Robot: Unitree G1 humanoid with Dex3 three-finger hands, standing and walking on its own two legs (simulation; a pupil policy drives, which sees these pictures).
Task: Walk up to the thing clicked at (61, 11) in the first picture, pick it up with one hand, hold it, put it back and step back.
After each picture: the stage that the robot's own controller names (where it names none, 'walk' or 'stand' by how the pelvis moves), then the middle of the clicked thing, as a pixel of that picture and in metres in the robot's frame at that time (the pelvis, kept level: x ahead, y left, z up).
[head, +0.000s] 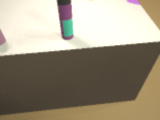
stand; (65, 17) +0.74 +0.12 +0.04
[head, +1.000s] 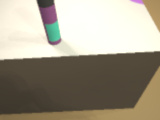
rise first; (49, 20) +0.64 +0.19 +0.06
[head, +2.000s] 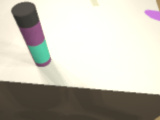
rise first; (35, 39) +0.47 +0.20 +0.08
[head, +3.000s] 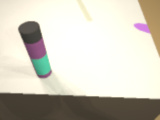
stand; (37, 53) +0.47 +0.20 +0.04
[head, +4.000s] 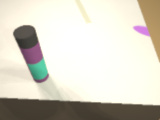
stand; (34, 57) +0.45 +0.21 +0.04
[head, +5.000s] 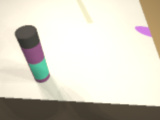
stand; (35, 57) +0.44 +0.21 +0.04
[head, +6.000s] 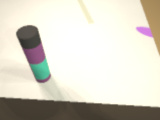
stand; (36, 57) +0.44 +0.21 +0.04
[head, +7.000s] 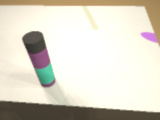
rise first; (41, 62) +0.43 +0.21 +0.04
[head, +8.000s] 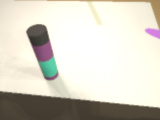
go down; (44, 55) +0.46 +0.20 +0.04
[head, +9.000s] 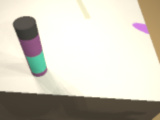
go down; (33, 50) +0.47 +0.19 +0.05
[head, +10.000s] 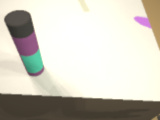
go down; (28, 48) +0.45 +0.19 +0.07
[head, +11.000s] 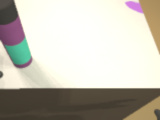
close in; (12, 37) +0.45 +0.20 +0.10
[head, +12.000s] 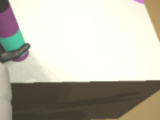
close; (6, 29) +0.47 +0.21 +0.12
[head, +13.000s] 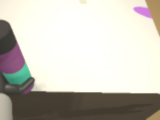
lift; (12, 63) +0.36 +0.21 +0.11
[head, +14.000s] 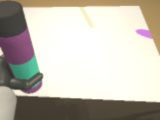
lift; (20, 55) +0.31 +0.18 +0.22
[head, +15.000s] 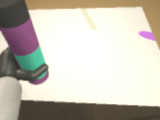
hold; (25, 46) +0.33 +0.17 +0.24
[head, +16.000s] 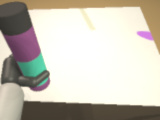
hold; (27, 53) +0.33 +0.17 +0.21
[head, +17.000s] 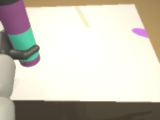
crouch; (18, 28) +0.41 +0.19 +0.24
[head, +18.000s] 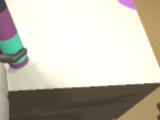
lower; (5, 33) +0.47 +0.21 +0.10
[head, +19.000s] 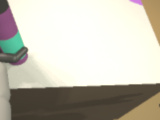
lower; (5, 31) +0.46 +0.21 +0.11
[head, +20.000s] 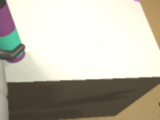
lower; (2, 28) +0.47 +0.21 +0.12
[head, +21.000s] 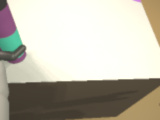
lower; (3, 29) +0.47 +0.21 +0.11
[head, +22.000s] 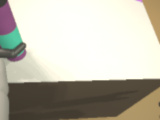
rest; (3, 26) +0.48 +0.21 +0.12
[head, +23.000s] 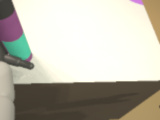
withdraw; (11, 33) +0.46 +0.20 +0.11
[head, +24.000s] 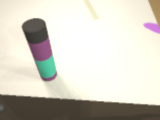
sink last; (42, 54) +0.43 +0.18 +0.08
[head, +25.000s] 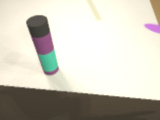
stand; (45, 48) +0.47 +0.19 +0.08
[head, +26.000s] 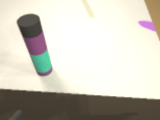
stand; (37, 49) +0.46 +0.20 +0.08
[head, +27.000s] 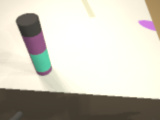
stand; (37, 48) +0.46 +0.20 +0.08
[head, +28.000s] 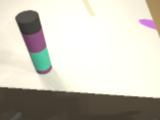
stand; (36, 46) +0.46 +0.19 +0.09
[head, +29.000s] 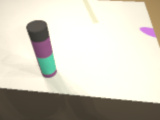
stand; (43, 52) +0.47 +0.19 +0.05
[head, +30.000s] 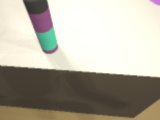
walk; (43, 26) +0.52 +0.17 +0.07
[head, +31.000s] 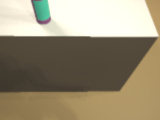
walk; out of the picture +0.68 +0.22 +0.06
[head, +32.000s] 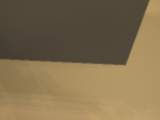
walk; out of the picture +1.00 +0.20 +0.07
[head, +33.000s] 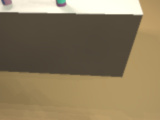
stand; out of the picture +1.04 +0.18 +0.05
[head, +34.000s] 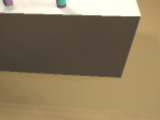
stand; out of the picture +1.06 +0.17 +0.04
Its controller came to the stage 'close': yes
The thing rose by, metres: 0.22
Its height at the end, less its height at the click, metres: +0.00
